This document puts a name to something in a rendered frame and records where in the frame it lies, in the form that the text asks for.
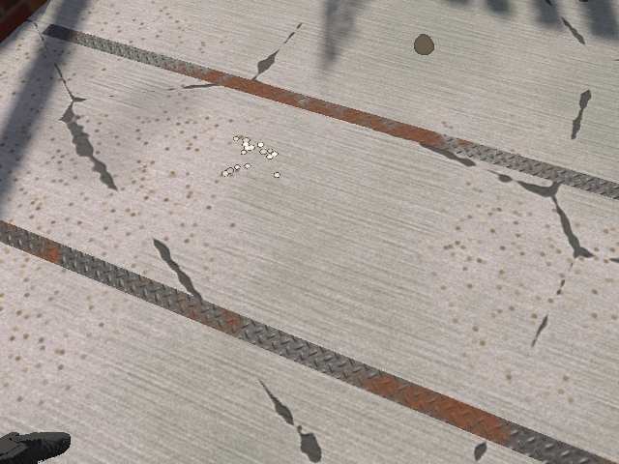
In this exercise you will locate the robot left hand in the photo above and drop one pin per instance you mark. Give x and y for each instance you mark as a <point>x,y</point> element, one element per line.
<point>33,447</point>

